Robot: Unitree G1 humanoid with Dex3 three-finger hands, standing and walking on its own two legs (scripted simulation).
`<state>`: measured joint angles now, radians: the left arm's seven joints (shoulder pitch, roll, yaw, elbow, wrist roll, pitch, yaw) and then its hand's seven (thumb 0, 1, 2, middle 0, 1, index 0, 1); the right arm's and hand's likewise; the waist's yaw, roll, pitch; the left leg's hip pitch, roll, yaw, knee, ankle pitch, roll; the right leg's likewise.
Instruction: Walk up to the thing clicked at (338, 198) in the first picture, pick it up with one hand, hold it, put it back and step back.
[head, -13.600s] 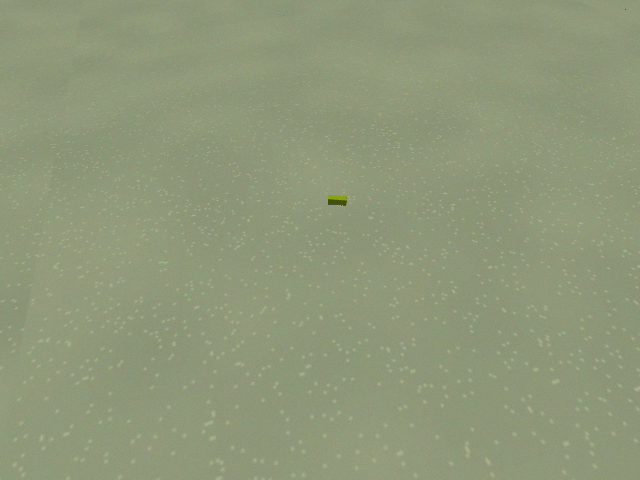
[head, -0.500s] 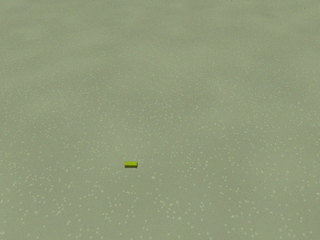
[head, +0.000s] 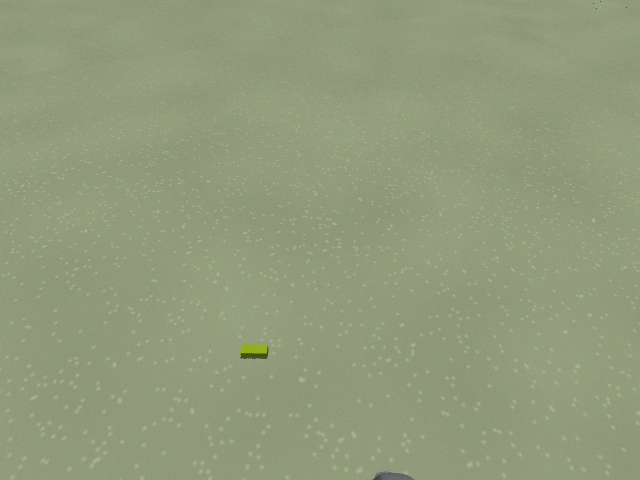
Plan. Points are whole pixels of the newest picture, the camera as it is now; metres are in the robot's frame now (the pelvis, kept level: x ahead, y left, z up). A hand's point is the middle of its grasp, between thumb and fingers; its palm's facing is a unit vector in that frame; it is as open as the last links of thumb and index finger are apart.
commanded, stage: walk up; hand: left
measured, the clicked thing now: (254, 350) +0.66 +0.22 -0.76
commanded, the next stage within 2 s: none
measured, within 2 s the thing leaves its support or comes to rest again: neither
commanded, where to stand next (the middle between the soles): +0.31 -0.02 m, yaw +1 degrees
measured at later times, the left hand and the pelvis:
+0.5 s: hand (166, 439) +0.22 +0.24 -0.14, palm faces +0.00 -0.93 -0.37, open 7.4 cm; pelvis +0.17 -0.03 -0.01, yaw +1 degrees
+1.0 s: hand (186, 382) +0.31 +0.23 -0.16, palm faces -0.04 -0.91 -0.40, open 7.4 cm; pelvis +0.25 -0.04 -0.02, yaw +0 degrees
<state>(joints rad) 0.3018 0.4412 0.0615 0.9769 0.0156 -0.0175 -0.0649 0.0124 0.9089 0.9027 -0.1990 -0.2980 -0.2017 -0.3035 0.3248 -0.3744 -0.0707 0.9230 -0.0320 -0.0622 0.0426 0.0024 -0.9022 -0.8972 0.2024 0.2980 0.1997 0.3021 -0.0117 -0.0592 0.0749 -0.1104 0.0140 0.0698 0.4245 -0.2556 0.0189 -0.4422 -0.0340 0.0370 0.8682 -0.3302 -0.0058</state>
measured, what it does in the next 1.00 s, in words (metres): walks ahead: right foot, then left foot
